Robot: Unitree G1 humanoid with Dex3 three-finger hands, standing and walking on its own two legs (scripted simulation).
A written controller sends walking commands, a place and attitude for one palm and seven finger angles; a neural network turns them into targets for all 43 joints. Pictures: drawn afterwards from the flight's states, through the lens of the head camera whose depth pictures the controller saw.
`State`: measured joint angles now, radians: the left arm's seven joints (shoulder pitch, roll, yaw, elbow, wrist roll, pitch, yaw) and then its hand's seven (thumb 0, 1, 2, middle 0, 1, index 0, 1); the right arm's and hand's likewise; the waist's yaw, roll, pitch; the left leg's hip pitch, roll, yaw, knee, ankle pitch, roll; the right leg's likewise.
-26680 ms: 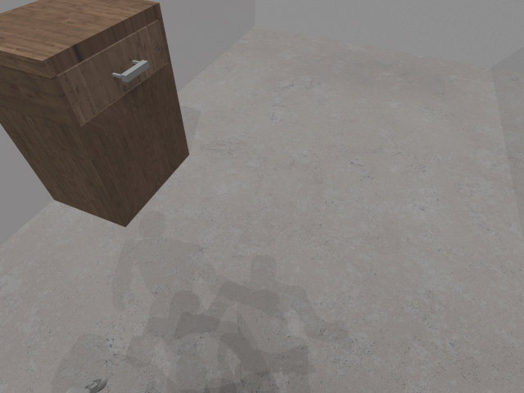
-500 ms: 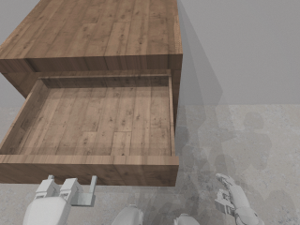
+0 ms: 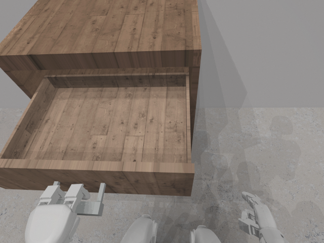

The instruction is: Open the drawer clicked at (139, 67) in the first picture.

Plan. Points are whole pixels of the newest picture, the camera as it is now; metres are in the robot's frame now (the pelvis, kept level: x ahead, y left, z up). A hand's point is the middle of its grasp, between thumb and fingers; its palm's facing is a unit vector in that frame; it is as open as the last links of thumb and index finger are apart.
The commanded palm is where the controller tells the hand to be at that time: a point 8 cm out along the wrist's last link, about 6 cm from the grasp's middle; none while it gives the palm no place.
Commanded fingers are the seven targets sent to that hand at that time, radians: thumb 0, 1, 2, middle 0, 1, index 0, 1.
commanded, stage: open the thumb to release the handle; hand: left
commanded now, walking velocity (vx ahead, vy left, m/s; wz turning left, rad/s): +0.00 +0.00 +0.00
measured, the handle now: (75, 197) +0.22 +0.23 +0.00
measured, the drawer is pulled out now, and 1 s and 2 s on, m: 0.30 0.29 0.29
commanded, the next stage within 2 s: lift the hand off the handle in 0.20 s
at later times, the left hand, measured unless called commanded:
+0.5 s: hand (68, 224) +0.16 +0.24 -0.01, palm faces -0.02 -0.08 -1.00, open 13.8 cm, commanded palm +0.15 +0.25 +0.04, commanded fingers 0.00 -0.50 0.30 -0.30 -1.20 -0.30 -1.20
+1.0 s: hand (66, 215) +0.18 +0.24 +0.01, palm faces -0.05 -0.11 -0.99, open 13.8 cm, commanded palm +0.16 +0.25 +0.07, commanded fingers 0.00 -0.50 0.30 -0.30 -1.20 -0.30 -1.20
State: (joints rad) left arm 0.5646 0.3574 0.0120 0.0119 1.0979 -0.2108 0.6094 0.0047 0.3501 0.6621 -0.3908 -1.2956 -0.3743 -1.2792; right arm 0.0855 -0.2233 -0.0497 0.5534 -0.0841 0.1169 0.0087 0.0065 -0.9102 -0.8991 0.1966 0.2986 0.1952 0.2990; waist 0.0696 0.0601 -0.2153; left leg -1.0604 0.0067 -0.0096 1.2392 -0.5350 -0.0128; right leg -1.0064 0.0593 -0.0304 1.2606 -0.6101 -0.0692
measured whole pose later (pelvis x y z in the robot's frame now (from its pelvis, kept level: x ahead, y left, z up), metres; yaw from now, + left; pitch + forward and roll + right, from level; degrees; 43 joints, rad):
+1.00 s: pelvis +0.00 +0.01 +0.03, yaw -1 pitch +16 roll +0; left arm 0.48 0.35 -0.05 0.10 1.06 -0.10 0.57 0.00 -0.49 0.31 -0.42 -1.22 -0.32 -1.20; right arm 0.14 -0.23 -0.02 0.55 -0.05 0.10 -0.02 0.01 -0.91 -0.90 0.20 0.30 0.20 0.30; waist 0.03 0.06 -0.20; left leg -0.89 0.02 -0.01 1.09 -0.47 -0.01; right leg -0.83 0.07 -0.02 1.09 -0.53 -0.06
